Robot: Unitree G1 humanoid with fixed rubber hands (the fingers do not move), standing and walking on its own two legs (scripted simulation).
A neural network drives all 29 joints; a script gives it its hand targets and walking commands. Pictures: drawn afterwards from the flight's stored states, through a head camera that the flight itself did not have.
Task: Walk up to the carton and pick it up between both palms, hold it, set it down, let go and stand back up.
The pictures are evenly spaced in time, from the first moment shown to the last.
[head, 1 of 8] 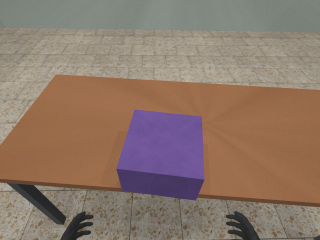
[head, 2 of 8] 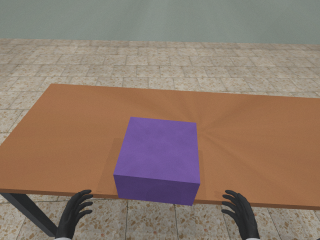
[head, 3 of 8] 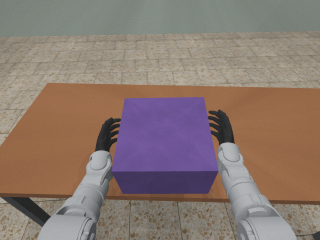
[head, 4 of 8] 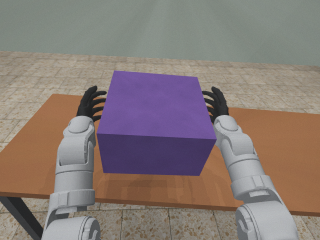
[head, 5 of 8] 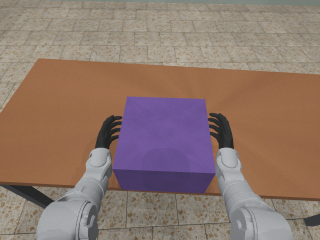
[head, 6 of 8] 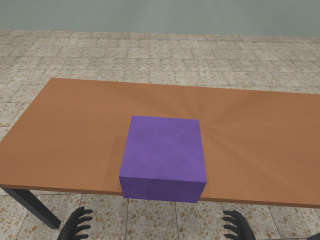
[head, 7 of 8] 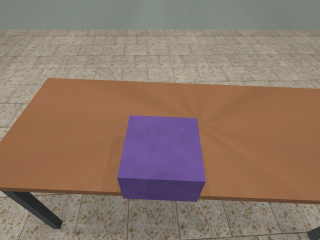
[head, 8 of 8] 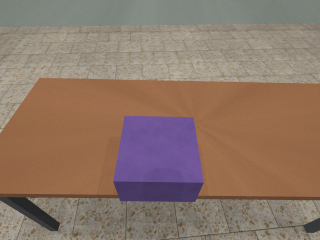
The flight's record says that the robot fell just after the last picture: no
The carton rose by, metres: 0.24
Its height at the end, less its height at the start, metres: +0.00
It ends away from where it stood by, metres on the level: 0.01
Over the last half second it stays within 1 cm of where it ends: yes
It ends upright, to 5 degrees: yes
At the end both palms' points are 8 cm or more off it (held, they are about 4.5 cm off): yes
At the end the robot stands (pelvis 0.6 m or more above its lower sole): yes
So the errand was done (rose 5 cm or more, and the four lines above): yes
